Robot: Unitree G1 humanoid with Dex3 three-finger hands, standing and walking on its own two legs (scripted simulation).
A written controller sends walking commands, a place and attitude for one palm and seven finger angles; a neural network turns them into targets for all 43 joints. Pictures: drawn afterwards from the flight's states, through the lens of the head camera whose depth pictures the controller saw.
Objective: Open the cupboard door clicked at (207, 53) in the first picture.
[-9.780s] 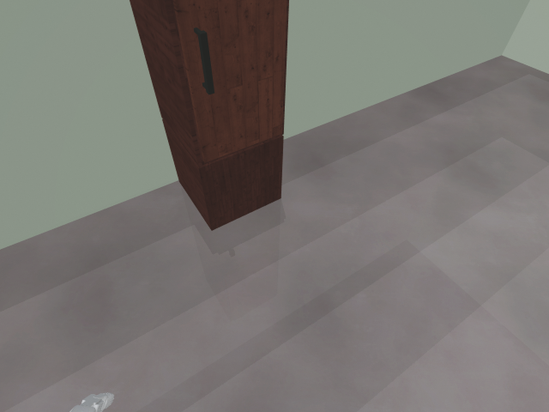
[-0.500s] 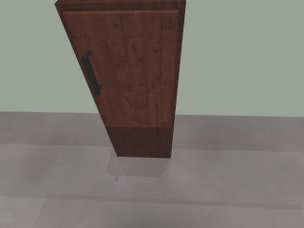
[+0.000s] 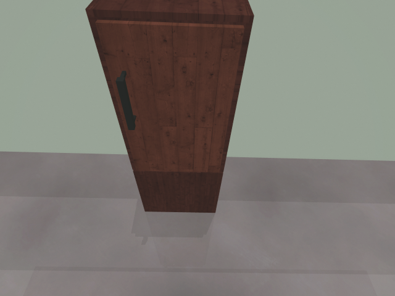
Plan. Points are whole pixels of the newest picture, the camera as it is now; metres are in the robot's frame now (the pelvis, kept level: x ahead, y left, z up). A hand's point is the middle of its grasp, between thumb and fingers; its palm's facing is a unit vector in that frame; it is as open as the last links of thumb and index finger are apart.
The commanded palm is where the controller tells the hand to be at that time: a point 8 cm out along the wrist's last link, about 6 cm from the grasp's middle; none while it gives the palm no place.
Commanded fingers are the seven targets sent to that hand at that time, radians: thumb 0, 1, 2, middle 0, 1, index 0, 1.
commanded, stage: come to a stop and stand still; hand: left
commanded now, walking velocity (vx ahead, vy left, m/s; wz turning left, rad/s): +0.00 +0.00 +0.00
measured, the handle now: (127, 101) +0.61 +0.25 +0.03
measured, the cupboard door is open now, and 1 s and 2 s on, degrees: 0 0 0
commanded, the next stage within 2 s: look again from close up in 0.36 s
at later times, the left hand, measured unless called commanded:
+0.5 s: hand out of the picture +0.00 +0.15 -0.18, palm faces +0.03 -0.98 -0.17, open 7.3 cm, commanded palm none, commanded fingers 0.00 0.90 0.90 -0.20 -0.30 -0.20 -0.30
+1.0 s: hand out of the picture +0.02 +0.15 -0.18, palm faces +0.01 -0.98 -0.22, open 7.3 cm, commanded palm none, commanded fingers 0.00 0.90 0.90 -0.20 -0.30 -0.20 -0.30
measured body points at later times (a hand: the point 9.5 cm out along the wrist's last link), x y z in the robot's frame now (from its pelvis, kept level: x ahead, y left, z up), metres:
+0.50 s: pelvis +0.01 -0.01 +0.00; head +0.02 +0.00 +0.45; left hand +0.00 +0.20 -0.17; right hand +0.00 -0.22 -0.16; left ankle -0.02 +0.10 -0.74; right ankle +0.01 -0.14 -0.74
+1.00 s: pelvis +0.01 -0.02 -0.01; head +0.03 -0.04 +0.44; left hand +0.02 +0.20 -0.16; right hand +0.01 -0.24 -0.18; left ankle -0.02 +0.10 -0.74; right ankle +0.01 -0.14 -0.74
